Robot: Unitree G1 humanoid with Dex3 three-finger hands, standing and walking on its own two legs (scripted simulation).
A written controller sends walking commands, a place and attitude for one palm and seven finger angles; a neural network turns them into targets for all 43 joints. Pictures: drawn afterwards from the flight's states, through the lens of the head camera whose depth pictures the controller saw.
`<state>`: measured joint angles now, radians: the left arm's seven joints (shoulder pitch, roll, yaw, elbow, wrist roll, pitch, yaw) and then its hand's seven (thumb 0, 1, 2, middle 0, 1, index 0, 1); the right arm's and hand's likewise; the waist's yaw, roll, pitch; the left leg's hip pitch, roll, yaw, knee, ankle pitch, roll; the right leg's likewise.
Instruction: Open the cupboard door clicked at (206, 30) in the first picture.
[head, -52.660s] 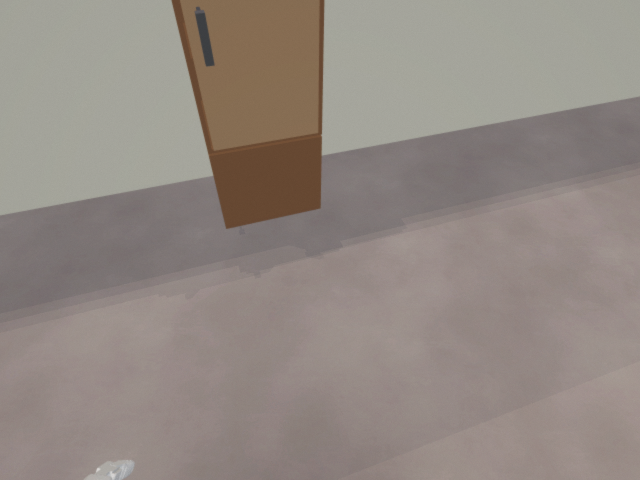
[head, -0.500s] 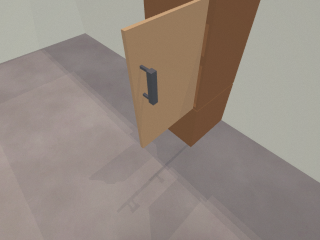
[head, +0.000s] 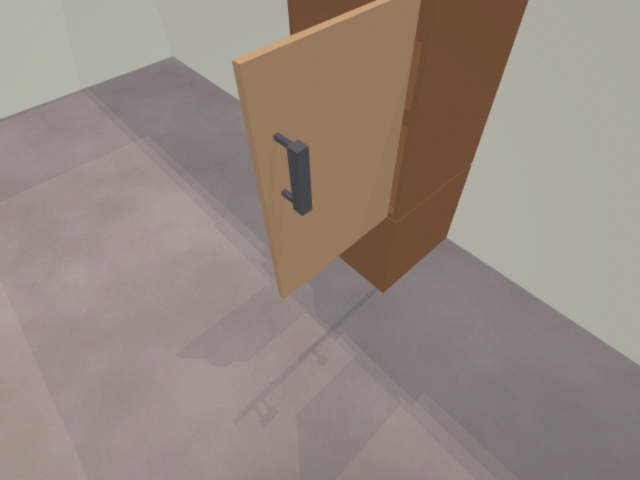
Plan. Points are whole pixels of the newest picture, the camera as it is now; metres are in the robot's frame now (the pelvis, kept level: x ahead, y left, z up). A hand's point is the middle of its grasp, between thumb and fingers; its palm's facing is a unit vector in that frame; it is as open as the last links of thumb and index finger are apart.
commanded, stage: look to check the result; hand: left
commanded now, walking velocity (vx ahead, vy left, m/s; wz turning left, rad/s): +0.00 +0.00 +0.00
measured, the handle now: (291, 174) +0.58 +0.08 +0.04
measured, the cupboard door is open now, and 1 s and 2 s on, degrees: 91 91 91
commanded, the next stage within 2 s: stand and wait in 0.16 s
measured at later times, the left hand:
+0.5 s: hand out of the picture +0.10 +0.22 -0.15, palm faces -0.02 -0.94 -0.33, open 7.4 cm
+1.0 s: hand out of the picture +0.08 +0.23 -0.16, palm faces -0.02 -0.95 -0.32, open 7.4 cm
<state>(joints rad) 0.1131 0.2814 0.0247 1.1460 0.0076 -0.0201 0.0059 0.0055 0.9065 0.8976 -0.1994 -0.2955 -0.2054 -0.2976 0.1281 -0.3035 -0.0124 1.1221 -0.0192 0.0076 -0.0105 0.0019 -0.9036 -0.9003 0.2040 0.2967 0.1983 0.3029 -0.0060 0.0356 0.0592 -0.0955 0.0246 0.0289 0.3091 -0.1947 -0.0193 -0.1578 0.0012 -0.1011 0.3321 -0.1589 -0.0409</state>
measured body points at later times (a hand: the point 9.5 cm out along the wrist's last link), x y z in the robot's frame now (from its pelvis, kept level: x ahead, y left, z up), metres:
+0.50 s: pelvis +0.01 -0.01 +0.00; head +0.03 -0.03 +0.45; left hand +0.10 +0.27 -0.13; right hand +0.06 -0.30 -0.15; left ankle -0.02 +0.13 -0.75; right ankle +0.02 -0.09 -0.75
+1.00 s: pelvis +0.01 -0.01 +0.00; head +0.03 -0.02 +0.45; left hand +0.09 +0.28 -0.13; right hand +0.05 -0.29 -0.15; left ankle -0.02 +0.13 -0.75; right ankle +0.02 -0.09 -0.75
